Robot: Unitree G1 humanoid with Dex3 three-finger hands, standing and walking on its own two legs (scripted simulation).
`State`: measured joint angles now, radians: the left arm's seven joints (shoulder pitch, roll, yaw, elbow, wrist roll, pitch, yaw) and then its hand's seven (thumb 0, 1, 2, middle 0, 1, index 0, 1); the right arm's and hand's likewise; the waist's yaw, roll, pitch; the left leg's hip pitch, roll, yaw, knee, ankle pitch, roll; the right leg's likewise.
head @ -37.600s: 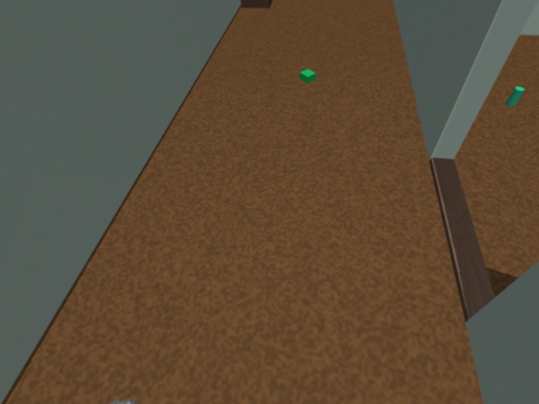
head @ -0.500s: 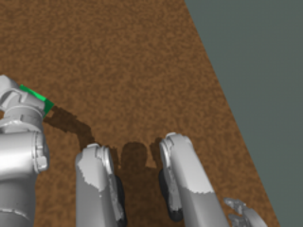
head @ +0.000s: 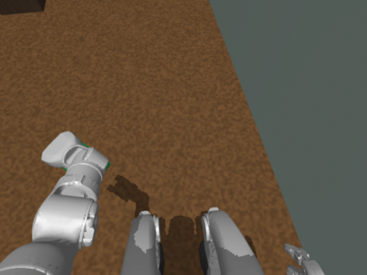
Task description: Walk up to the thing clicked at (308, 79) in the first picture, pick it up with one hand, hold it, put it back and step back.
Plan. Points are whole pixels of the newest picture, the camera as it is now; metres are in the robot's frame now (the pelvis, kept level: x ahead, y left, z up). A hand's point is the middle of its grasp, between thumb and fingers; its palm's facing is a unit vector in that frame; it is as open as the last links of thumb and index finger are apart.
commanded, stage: lift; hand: left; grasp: from above
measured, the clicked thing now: (85, 164) +0.40 +0.27 -0.12
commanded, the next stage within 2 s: hold in 0.64 s
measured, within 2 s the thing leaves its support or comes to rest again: neither
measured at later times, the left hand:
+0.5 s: hand (65, 139) +0.38 +0.24 +0.05, palm faces -0.22 -0.37 -0.90, open 11.3 cm
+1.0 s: hand (47, 137) +0.37 +0.25 +0.10, palm faces -0.20 -0.39 -0.90, open 11.1 cm
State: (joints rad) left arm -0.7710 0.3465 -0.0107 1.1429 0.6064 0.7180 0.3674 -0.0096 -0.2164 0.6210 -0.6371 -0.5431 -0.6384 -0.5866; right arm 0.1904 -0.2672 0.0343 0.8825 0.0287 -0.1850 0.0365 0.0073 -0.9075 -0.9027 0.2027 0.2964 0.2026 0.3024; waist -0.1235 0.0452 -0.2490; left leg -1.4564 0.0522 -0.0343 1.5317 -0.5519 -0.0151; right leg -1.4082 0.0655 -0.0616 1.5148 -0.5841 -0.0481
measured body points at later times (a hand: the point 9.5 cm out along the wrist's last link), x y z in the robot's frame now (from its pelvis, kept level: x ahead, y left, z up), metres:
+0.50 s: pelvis +0.04 +0.00 +0.12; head +0.11 +0.00 +0.56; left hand +0.40 +0.25 +0.10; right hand +0.12 -0.26 -0.01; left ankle +0.07 +0.13 -0.56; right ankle +0.06 -0.09 -0.56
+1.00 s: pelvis +0.04 +0.01 +0.15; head +0.07 +0.00 +0.60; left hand +0.38 +0.26 +0.15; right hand +0.14 -0.25 +0.03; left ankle +0.07 +0.13 -0.56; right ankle +0.06 -0.09 -0.56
